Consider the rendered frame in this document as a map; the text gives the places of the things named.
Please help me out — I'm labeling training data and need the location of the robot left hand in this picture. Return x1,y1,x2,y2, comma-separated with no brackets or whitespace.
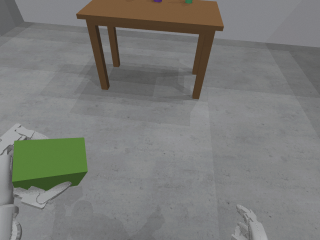
0,123,72,210

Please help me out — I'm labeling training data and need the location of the robot right hand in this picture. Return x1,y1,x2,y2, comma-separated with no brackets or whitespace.
231,204,269,240

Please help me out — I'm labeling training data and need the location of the table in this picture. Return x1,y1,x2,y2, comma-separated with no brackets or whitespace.
76,0,224,100

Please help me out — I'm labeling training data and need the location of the robot left forearm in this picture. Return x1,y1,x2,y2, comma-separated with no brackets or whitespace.
0,204,22,240

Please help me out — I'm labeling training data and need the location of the sponge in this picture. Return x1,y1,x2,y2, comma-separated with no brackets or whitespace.
12,137,88,191

